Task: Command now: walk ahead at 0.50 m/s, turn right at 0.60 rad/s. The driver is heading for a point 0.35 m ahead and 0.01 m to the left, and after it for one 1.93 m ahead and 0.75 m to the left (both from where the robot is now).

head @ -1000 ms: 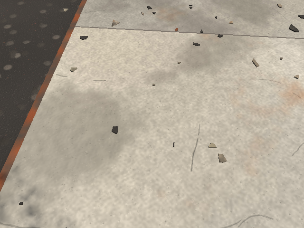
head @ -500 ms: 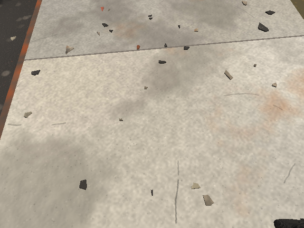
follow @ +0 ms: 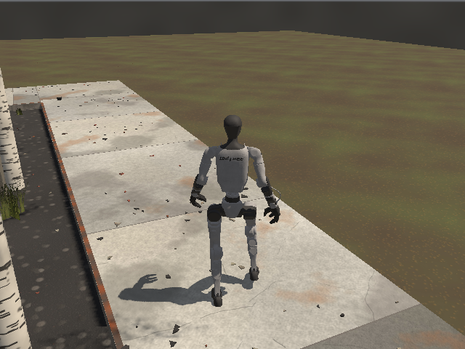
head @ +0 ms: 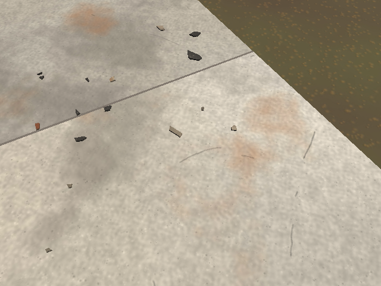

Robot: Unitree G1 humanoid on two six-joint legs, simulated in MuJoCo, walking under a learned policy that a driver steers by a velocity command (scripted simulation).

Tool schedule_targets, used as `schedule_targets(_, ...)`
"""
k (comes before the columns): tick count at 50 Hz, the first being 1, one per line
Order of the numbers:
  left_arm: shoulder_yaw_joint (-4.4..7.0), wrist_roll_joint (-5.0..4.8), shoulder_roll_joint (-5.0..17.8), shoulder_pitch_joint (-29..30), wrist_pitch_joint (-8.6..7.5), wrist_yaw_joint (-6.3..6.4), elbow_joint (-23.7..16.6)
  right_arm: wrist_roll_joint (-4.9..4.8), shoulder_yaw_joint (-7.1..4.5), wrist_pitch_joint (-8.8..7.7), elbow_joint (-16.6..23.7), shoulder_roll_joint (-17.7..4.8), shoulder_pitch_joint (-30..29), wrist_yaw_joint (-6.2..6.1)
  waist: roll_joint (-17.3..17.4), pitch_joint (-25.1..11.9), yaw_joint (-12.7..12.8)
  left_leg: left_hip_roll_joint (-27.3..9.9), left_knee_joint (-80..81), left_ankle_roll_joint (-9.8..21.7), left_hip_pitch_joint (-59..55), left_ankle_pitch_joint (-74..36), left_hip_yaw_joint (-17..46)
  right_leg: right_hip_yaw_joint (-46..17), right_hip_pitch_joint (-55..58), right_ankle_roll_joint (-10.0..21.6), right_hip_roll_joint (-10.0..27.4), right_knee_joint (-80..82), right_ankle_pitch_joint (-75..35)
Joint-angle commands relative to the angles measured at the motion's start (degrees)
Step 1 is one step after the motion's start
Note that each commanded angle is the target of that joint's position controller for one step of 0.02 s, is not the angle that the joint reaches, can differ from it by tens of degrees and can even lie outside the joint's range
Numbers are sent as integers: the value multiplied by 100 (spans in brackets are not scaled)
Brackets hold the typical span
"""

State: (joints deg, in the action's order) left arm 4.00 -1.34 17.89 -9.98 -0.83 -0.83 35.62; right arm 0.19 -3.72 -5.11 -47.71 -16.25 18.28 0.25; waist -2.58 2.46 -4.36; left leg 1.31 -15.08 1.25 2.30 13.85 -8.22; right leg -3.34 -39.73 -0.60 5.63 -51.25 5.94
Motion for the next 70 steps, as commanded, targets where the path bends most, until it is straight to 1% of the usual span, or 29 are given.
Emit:
schedule_targets(1, -35, 4, 73, 543, -122, -120, -514, -42, -208, -49, 351, -979, -343, -42, 576, 100, -4, -1478, 596, 776, -4, -1985, 398, 241, 110, 71, -6, 831, -712)
schedule_targets(4, -26, -20, 111, 899, -119, -220, -695, -128, -252, 43, 216, -1133, -138, -43, 594, 222, -50, -1650, 437, 672, -444, -2370, 165, 449, 192, 250, -103, 1331, -479)
schedule_targets(6, 54, 7, 273, 814, -95, -253, -756, -184, -302, 114, 200, -1288, -156, -65, 711, 82, 138, -1704, -74, 562, -709, -3832, -45, 694, 597, 470, -362, 1500, 59)
schedule_targets(7, 127, 31, 407, 564, -66, -248, -726, -212, -336, 151, 210, -1388, -171, -90, 822, -130, 331, -1698, -584, 505, -791, -4803, -150, 852, 1023, 603, -570, 1511, 363)
schedule_targets(9, 431, 41, 922, -1025, -5, -152, -333, -232, -299, 207, 287, -1310, -295, -138, 610, -921, 1237, -1379, -2821, 197, 28, -5092, -396, 848, 3284, 1000, -960, 2075, -120)
schedule_targets(10, 491, 48, 1334, -1451, 34, -9, -226, 72, -80, 159, 403, -676, 50, -104, -712, -1448, 1084, -936, -4699, -61, 1812, -959, -305, -882, 5111, 1372, 282, 1957, -1510)
schedule_targets(11, 434, 134, 1586, -1046, -59, -25, -539, 56, 93, 19, 589, -445, 509, -9, -1496, -2579, 632, 78, -6519, -300, 3428, 2393, 636, -4017, 6306, 2614, 1766, 2742, -1459)
schedule_targets(12, 262, 172, 924, -1022, -105, -82, -518, -163, -75, -40, 406, -1107, 4, 51, -276, -2553, 1054, -323, -6674, -263, 3589, 1967, 1335, -3265, 5942, 2283, 1642, 2916, -2021)
schedule_targets(13, 183, 176, 760, -824, -158, -96, -411, -288, -57, -42, 537, -1061, -363, 57, -190, -1719, 949, -525, -6408, -212, 3696, 1642, 1191, -2227, 5188, 2055, 1455, 2828, -2813)
schedule_targets(14, 137, 129, 614, -563, -209, -106, -313, -221, -24, -9, 459, -908, -440, 3, 279, -1211, 724, -765, -5926, -238, 3545, 1362, 1156, -1561, 4403, 1782, 1135, 2866, -3089)
schedule_targets(18, 63, 267, 417, 42, -362, -58, -97, -150, -29, 317, 113, -675, 106, -87, 3, -846, 189, -812, -5101, -454, 2331, 613, 1162, -318, 2793, 1587, 769, 3511, -3547)
schedule_targets(24, 87, 302, 488, 274, -282, 166, 266, -88, -11, 402, 330, -495, -512, -96, -227, -573, 361, -726, -3392, -597, 2463, -743, 1074, 683, 2999, 1333, 584, 3728, -3073)
schedule_targets(32, 196, 116, 669, 161, 109, 277, 546, -86, -101, 563, 873, -522, -1001, 122, -218, -360, 560, -598, -2611, -295, 2852, 321, 714, 521, 3889, 1332, 1200, 3044, -2596)
schedule_targets(35, 219, -8, 676, 202, 180, 351, 585, -107, -175, 517, 878, -572, -581, 183, -109, -581, 268, -249, -1296, 58, 1861, -636, 454, 865, 3776, 840, 914, 1932, -3017)
schedule_targets(36, 211, 69, 605, -7, 135, 354, 599, -71, -327, 486, 844, -1016, -210, 105, 488, -908, 180, -499, -945, 359, 863, -2670, 1118, 1159, 3200, 401, 414, 901, -2272)
schedule_targets(37, 117, 327, 326, 84, 60, 309, 320, 29, -510, 478, 914, -1783, 22, -10, 1941, -1200, 276, -1910, -1141, 1420, -518, -5619, 3138, 1320, 1275, -169, -548, -871, 1282)
schedule_targets(38, 78, 338, 305, 387, 8, 239, 270, 107, -398, 453, 969, -1448, 178, -4, 1716, -1960, -1, -2408, -907, 2217, -991, -5504, 3973, 173, 598, -248, -987, -1928, 3439)
schedule_targets(40, 149, 73, 478, 478, -18, 135, 324, -109, -326, 376, 999, -1046, -206, 10, 732, -1429, 166, -1795, -666, 1695, -585, -2616, 3175, -182, 117, -92, -512, -1893, 2798)
schedule_targets(41, 173, 102, 511, 585, -20, 138, 333, -224, -288, 392, 1002, -908, -372, -4, 514, -1072, 233, -1597, -403, 1452, -263, -1148, 3070, -123, -10, -71, -370, -1351, 2383)
schedule_targets(43, 181, 109, 483, 781, -39, 122, 290, -181, -265, 430, 1094, -898, -566, -89, 863, -659, 294, -1254, 104, 1301, 378, 632, 3063, -7, 329, -94, -402, -554, 1728)
schedule_targets(45, 156, 95, 376, 778, -140, 105, 318, -94, -295, 403, 1150, -977, -535, -163, 1014, -564, 285, -1147, 267, 1299, 534, 769, 3030, 11, 566, -171, -507, 172, 1412)
schedule_targets(52, 117, 26, 358, 977, -420, -1, 281, -132, -353, 411, 1199, -1152, -335, -162, 1155, -481, 152, -982, 37, 1168, 1120, 1044, 3204, 36, 1557, -194, -735, 1787, 895)
schedule_targets(56, 209, 10, 467, 258, -560, -4, 504, -131, -244, 446, 1281, -847, -490, -146, 1001, -501, 640, -614, -630, 796, 1885, 1534, 3309, 63, 3093, 30, -638, 2701, 441)
schedule_targets(57, 286, 55, 696, -371, -576, 48, 640, -106, -144, 420, 1347, -524, -593, -145, 687, -677, 914, -341, -1504, 528, 2585, 1821, 2994, -517, 3989, 249, -4, 2880, 814)
schedule_targets(58, 357, 195, 1117, -937, -547, 104, 737, -131, -18, 384, 1513, -80, -566, -142, -521, -872, 967, 341, -3293, 166, 3698, 2072, 1939, -2218, 4816, 770, 1154, 3540, 2332)
schedule_targets(59, 418, 271, 1342, -998, -535, 42, 817, -224, -77, 310, 1759, -447, -527, -141, -1254, -527, 813, 103, -4326, 107, 4639, 2138, 1748, -3848, 4566, 1367, 1902, 4003, 3592)
schedule_targets(60, 309, 166, 922, -669, -545, 47, 701, -209, -176, 298, 1631, -819, -488, -132, -848, -121, 768, -219, -4848, 61, 4889, 1681, 1808, -3449, 4344, 1363, 1737, 4017, 3749)
schedule_targets(62, 180, 124, 530, -372, -519, 83, 637, -131, -233, 312, 1449, -834, -453, -86, -536, 16, 674, -389, -5080, -12, 4791, 836, 1670, -2168, 4098, 985, 1172, 3989, 2527)
schedule_targets(70, 152, 173, 621, -617, -491, 154, 894, -157, -51, 295, 1833, -281, -1197, 101, -268, 84, 833, -624, -3829, -290, 4388, -961, 1172, 197, 3831, 920, 761, 4209, -662)
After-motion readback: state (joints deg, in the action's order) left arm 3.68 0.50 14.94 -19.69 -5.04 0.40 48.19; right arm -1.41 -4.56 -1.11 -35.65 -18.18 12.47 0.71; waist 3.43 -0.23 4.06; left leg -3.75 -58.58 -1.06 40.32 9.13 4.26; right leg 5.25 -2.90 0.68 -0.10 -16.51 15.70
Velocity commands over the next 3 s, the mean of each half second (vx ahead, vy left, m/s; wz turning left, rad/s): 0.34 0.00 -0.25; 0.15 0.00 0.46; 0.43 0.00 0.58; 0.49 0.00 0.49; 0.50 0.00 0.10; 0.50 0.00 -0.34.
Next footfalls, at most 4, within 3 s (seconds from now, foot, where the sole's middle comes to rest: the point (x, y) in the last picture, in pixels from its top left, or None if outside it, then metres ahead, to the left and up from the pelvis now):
0.18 right None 0.27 -0.14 -0.78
0.72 left None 0.38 0.06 -0.78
1.14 right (230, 270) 0.51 -0.15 -0.78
1.62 left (123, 231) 0.68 0.22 -0.78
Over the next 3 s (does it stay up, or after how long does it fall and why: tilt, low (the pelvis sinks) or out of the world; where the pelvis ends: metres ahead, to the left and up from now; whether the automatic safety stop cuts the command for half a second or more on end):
stays up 1.16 0.56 0.00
